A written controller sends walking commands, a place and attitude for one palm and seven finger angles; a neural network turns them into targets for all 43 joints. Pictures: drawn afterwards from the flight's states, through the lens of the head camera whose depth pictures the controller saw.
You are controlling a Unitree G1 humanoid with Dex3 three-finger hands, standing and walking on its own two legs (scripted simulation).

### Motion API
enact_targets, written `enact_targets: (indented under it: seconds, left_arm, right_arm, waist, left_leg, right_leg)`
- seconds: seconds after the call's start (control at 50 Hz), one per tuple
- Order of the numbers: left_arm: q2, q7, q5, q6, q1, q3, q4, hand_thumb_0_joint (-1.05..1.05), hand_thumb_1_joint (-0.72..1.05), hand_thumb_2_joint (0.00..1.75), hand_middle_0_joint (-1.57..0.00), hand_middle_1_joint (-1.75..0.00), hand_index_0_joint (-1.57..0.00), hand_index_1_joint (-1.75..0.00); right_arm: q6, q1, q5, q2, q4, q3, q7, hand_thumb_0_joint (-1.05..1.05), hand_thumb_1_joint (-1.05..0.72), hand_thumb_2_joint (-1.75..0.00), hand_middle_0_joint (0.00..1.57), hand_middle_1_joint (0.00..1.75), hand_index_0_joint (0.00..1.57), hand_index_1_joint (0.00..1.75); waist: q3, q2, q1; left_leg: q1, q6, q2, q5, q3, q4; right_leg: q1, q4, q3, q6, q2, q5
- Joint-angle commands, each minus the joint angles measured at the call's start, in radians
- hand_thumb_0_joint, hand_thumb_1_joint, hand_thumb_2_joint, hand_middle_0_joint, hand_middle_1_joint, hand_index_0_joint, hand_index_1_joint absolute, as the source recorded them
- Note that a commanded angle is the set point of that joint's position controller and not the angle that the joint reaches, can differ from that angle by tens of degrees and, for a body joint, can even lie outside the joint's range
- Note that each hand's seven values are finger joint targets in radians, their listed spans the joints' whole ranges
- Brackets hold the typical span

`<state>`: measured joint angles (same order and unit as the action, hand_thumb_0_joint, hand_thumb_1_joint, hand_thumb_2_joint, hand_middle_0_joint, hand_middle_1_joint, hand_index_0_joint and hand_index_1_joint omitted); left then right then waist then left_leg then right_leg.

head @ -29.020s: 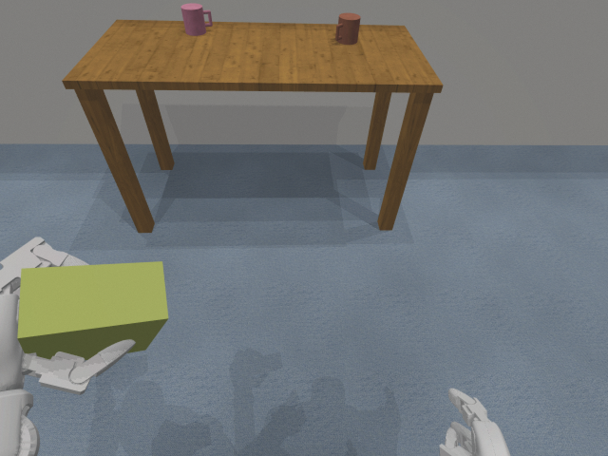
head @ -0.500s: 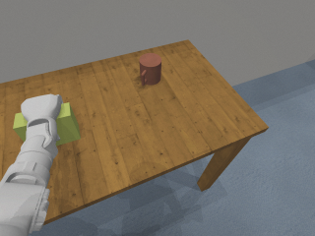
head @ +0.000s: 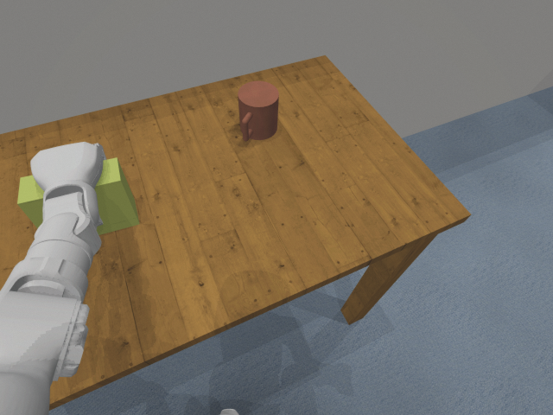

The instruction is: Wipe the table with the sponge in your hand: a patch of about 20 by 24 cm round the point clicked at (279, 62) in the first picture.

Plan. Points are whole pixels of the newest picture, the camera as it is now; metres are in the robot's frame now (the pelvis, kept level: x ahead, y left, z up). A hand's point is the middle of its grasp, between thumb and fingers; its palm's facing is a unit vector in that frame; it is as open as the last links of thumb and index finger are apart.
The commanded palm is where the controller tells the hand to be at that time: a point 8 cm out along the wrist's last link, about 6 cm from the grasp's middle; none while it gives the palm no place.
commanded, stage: slide across to the middle lane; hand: left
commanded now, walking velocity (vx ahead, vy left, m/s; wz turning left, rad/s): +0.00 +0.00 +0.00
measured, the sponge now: (88, 209) +0.43 +0.32 +0.00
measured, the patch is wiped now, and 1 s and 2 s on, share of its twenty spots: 0.30 0.55 0.70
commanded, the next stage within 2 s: wipe back along the middle lane in 0.40 s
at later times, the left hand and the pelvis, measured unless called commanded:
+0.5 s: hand (125, 181) +0.46 +0.25 +0.03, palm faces -0.11 -0.01 -0.99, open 9.7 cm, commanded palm +0.44 +0.23 +0.08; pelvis +0.03 -0.01 +0.01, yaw +0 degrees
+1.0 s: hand (136, 197) +0.43 +0.23 +0.03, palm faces -0.07 -0.01 -1.00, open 9.7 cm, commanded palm +0.39 +0.20 +0.06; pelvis +0.02 -0.01 +0.01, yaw +0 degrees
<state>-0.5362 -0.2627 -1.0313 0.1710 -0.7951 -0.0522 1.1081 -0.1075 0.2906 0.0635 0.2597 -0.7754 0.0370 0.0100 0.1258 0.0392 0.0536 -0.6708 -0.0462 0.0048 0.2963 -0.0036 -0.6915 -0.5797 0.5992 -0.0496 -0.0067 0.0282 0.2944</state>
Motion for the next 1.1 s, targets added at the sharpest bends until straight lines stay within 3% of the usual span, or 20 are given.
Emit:
enact_targets:
  seconds: [0.0, 0.06, 0.16, 0.22, 0.24, 0.28, 0.38, 0.44, 0.48, 0.5, 0.54, 0.6, 0.62, 0.66, 0.7, 0.8, 0.94, 1.08]
  left_arm:
    - [-0.078, -0.027, -0.009, 0.007, -0.420, -0.032, -0.164, 0.00, 0.10, 1.30, -1.20, -1.60, -1.20, -1.60]
    - [-0.042, -0.036, 0.000, 0.031, -0.413, -0.035, -0.139, 0.00, 0.10, 1.30, -1.20, -1.60, -1.20, -1.60]
    - [-0.107, -0.057, -0.020, 0.082, -0.379, 0.025, -0.102, 0.00, 0.10, 1.30, -1.20, -1.60, -1.20, -1.60]
    - [-0.118, -0.065, -0.026, 0.109, -0.377, 0.025, -0.091, 0.00, 0.10, 1.30, -1.20, -1.60, -1.20, -1.60]
    - [-0.086, -0.063, -0.021, 0.116, -0.368, 0.005, -0.091, 0.00, 0.10, 1.30, -1.20, -1.60, -1.20, -1.60]
    - [-0.097, -0.062, -0.012, 0.114, -0.359, 0.023, -0.113, 0.00, 0.10, 1.30, -1.20, -1.60, -1.20, -1.60]
    - [-0.013, -0.049, 0.000, 0.110, -0.323, -0.030, -0.145, 0.00, 0.10, 1.30, -1.20, -1.60, -1.20, -1.60]
    - [0.003, -0.044, 0.005, 0.115, -0.334, -0.046, -0.168, 0.00, 0.10, 1.30, -1.20, -1.60, -1.20, -1.60]
    - [0.002, -0.042, 0.009, 0.119, -0.353, -0.048, -0.174, 0.00, 0.10, 1.30, -1.20, -1.60, -1.20, -1.60]
    - [0.000, -0.043, 0.010, 0.128, -0.306, -0.037, -0.149, 0.00, 0.10, 1.30, -1.20, -1.60, -1.20, -1.60]
    - [0.015, -0.036, 0.009, 0.134, -0.279, -0.050, -0.139, 0.00, 0.10, 1.30, -1.20, -1.60, -1.20, -1.60]
    - [0.053, -0.030, 0.014, 0.132, -0.254, -0.072, -0.157, 0.00, 0.10, 1.30, -1.20, -1.60, -1.20, -1.60]
    - [0.059, -0.028, 0.014, 0.135, -0.226, -0.073, -0.146, 0.00, 0.10, 1.30, -1.20, -1.60, -1.20, -1.60]
    - [0.057, -0.029, 0.019, 0.133, -0.186, -0.057, -0.157, 0.00, 0.10, 1.30, -1.20, -1.60, -1.20, -1.60]
    - [0.095, -0.030, 0.020, 0.138, -0.174, -0.089, -0.170, 0.00, 0.10, 1.30, -1.20, -1.60, -1.20, -1.60]
    - [0.109, -0.040, 0.027, 0.161, -0.119, -0.086, -0.180, 0.00, 0.10, 1.30, -1.20, -1.60, -1.20, -1.60]
    - [0.230, -0.049, 0.039, 0.204, -0.076, -0.163, -0.212, 0.00, 0.10, 1.30, -1.20, -1.60, -1.20, -1.60]
    - [0.198, -0.053, 0.047, 0.242, -0.092, -0.143, -0.236, 0.00, 0.10, 1.30, -1.20, -1.60, -1.20, -1.60]
  right_arm:
    - [0.037, 0.031, -0.008, 0.159, 0.070, 0.054, 0.002, 0.00, -0.90, -0.90, 0.20, 0.30, 0.20, 0.30]
    - [0.036, 0.014, -0.009, 0.156, 0.063, 0.054, -0.003, 0.00, -0.90, -0.90, 0.20, 0.30, 0.20, 0.30]
    - [0.021, -0.007, -0.013, 0.160, 0.067, 0.044, -0.013, 0.00, -0.90, -0.90, 0.20, 0.30, 0.20, 0.30]
    - [0.016, -0.009, -0.014, 0.160, 0.073, 0.040, -0.017, 0.00, -0.90, -0.90, 0.20, 0.30, 0.20, 0.30]
    - [0.016, -0.010, -0.014, 0.157, 0.079, 0.040, -0.019, 0.00, -0.90, -0.90, 0.20, 0.30, 0.20, 0.30]
    - [0.016, -0.011, -0.017, 0.159, 0.081, 0.043, -0.020, 0.00, -0.90, -0.90, 0.20, 0.30, 0.20, 0.30]
    - [0.010, -0.019, -0.016, 0.150, 0.081, 0.049, -0.023, 0.00, -0.90, -0.90, 0.20, 0.30, 0.20, 0.30]
    - [0.003, -0.028, -0.012, 0.147, 0.080, 0.049, -0.021, 0.00, -0.90, -0.90, 0.20, 0.30, 0.20, 0.30]
    - [0.001, -0.034, -0.010, 0.149, 0.075, 0.047, -0.018, 0.00, -0.90, -0.90, 0.20, 0.30, 0.20, 0.30]
    - [-0.001, -0.036, -0.010, 0.148, 0.076, 0.047, -0.018, 0.00, -0.90, -0.90, 0.20, 0.30, 0.20, 0.30]
    - [-0.007, -0.048, -0.008, 0.148, 0.079, 0.043, -0.016, 0.00, -0.90, -0.90, 0.20, 0.30, 0.20, 0.30]
    - [-0.010, -0.059, -0.008, 0.144, 0.088, 0.043, -0.016, 0.00, -0.90, -0.90, 0.20, 0.30, 0.20, 0.30]
    - [-0.013, -0.061, -0.008, 0.145, 0.090, 0.043, -0.016, 0.00, -0.90, -0.90, 0.20, 0.30, 0.20, 0.30]
    - [-0.018, -0.072, -0.007, 0.144, 0.098, 0.044, -0.016, 0.00, -0.90, -0.90, 0.20, 0.30, 0.20, 0.30]
    - [-0.022, -0.081, -0.007, 0.141, 0.102, 0.043, -0.017, 0.00, -0.90, -0.90, 0.20, 0.30, 0.20, 0.30]
    - [-0.031, -0.109, -0.005, 0.141, 0.112, 0.041, -0.017, 0.00, -0.90, -0.90, 0.20, 0.30, 0.20, 0.30]
    - [-0.041, -0.152, -0.001, 0.126, 0.129, 0.037, -0.022, 0.00, -0.90, -0.90, 0.20, 0.30, 0.20, 0.30]
    - [-0.052, -0.190, 0.003, 0.126, 0.142, 0.026, -0.010, 0.00, -0.90, -0.90, 0.20, 0.30, 0.20, 0.30]
  waist:
    - [0.338, 0.088, 0.040]
    - [0.335, 0.050, 0.037]
    - [0.351, 0.011, 0.009]
    - [0.344, -0.006, 0.011]
    - [0.342, -0.012, 0.015]
    - [0.378, -0.022, 0.009]
    - [0.373, -0.017, 0.019]
    - [0.362, -0.023, 0.027]
    - [0.342, -0.023, 0.030]
    - [0.333, -0.022, 0.019]
    - [0.323, -0.037, 0.016]
    - [0.326, -0.012, 0.007]
    - [0.322, -0.037, 0.006]
    - [0.331, -0.036, -0.008]
    - [0.313, -0.043, -0.006]
    - [0.291, -0.071, -0.019]
    - [0.266, -0.064, -0.025]
    - [0.243, -0.098, -0.032]
  left_leg:
    - [0.423, 0.013, 0.023, -0.254, 0.082, 0.092]
    - [0.422, 0.019, 0.027, -0.294, 0.083, 0.097]
    - [0.375, 0.012, 0.016, -0.343, 0.057, 0.099]
    - [0.350, 0.005, 0.011, -0.353, 0.038, 0.095]
    - [0.346, 0.001, 0.007, -0.360, 0.031, 0.090]
    - [0.354, -0.002, 0.005, -0.396, 0.024, 0.081]
    - [0.378, -0.005, 0.005, -0.452, 0.011, 0.069]
    - [0.374, -0.007, 0.003, -0.435, 0.006, 0.073]
    - [0.373, -0.008, 0.001, -0.428, 0.011, 0.078]
    - [0.366, -0.009, -0.002, -0.419, 0.007, 0.081]
    - [0.355, -0.006, -0.003, -0.399, 0.005, 0.089]
    - [0.369, -0.005, -0.002, -0.406, 0.008, 0.089]
    - [0.363, -0.005, -0.003, -0.398, 0.008, 0.092]
    - [0.362, -0.002, -0.002, -0.416, 0.013, 0.095]
    - [0.364, -0.002, 0.000, -0.408, 0.009, 0.094]
    - [0.356, 0.000, -0.001, -0.378, 0.012, 0.107]
    - [0.380, 0.008, 0.005, -0.354, 0.022, 0.118]
    - [0.364, 0.004, -0.004, -0.288, 0.027, 0.137]
  right_leg:
    - [-0.008, -0.072, 0.002, -0.051, 0.029, -0.147]
    - [0.011, -0.073, -0.003, -0.051, 0.029, -0.175]
    - [0.106, -0.071, 0.006, -0.048, 0.023, -0.257]
    - [0.146, -0.072, 0.011, -0.043, 0.018, -0.319]
    - [0.156, -0.074, 0.015, -0.041, 0.017, -0.348]
    - [0.197, -0.069, 0.022, -0.038, 0.013, -0.412]
    - [0.215, -0.069, 0.026, -0.035, 0.008, -0.504]
    - [0.226, -0.077, 0.030, -0.034, 0.005, -0.514]
    - [0.221, -0.080, 0.027, -0.035, 0.005, -0.503]
    - [0.228, -0.083, 0.028, -0.036, 0.004, -0.499]
    - [0.232, -0.086, 0.027, -0.036, 0.002, -0.488]
    - [0.224, -0.083, 0.022, -0.040, 0.004, -0.472]
    - [0.230, -0.086, 0.022, -0.040, 0.004, -0.468]
    - [0.243, -0.078, 0.017, -0.042, 0.003, -0.473]
    - [0.230, -0.082, 0.017, -0.042, 0.003, -0.471]
    - [0.231, -0.087, 0.014, -0.045, 0.004, -0.436]
    - [0.189, -0.090, -0.001, -0.052, 0.010, -0.361]
    - [0.215, -0.102, 0.001, -0.051, 0.008, -0.313]
